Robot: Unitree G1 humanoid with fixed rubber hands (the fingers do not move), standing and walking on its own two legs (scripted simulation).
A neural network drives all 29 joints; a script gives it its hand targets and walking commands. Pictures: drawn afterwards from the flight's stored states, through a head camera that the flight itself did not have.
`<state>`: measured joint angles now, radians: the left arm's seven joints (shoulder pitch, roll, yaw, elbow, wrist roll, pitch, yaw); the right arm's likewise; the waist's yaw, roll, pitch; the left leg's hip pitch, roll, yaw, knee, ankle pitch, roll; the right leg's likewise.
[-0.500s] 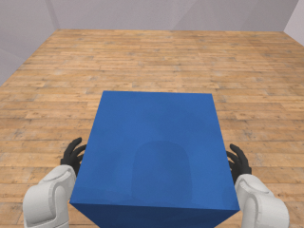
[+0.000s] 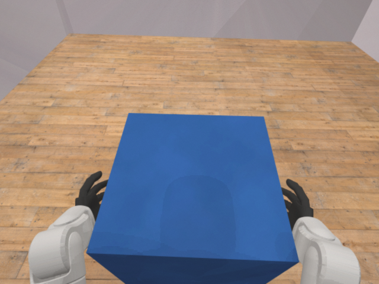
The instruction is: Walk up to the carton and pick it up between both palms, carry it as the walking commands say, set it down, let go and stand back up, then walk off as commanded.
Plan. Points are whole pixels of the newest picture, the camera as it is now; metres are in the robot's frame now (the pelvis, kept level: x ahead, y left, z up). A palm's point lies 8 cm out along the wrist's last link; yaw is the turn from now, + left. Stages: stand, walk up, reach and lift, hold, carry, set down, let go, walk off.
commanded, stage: carry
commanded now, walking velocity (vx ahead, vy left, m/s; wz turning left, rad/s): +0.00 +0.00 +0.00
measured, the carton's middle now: (193, 204) +0.29 +0.00 +0.02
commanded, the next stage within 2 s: hold in 0.92 s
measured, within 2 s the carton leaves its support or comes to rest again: neither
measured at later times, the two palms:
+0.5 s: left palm (88, 213) +0.23 +0.20 +0.08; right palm (298, 222) +0.22 -0.19 +0.09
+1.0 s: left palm (92, 209) +0.24 +0.20 +0.07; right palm (291, 220) +0.24 -0.19 +0.07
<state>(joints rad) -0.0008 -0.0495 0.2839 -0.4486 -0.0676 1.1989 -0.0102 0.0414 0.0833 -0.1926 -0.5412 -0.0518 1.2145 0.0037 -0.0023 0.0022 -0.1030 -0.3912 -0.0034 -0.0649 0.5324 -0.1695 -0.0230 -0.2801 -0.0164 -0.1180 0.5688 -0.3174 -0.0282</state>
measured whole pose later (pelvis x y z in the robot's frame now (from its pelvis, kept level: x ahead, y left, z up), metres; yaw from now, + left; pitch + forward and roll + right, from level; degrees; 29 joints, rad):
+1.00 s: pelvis +0.00 +0.00 +0.00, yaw -2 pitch +1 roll +0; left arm -0.04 -0.03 0.28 -0.28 0.02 1.06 -0.03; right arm -0.03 0.08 -0.19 -0.30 -0.06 1.05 0.01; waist 0.00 -0.01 -0.06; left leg -0.36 -0.02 -0.06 0.52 -0.18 -0.02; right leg -0.27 -0.01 -0.09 0.57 -0.32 -0.04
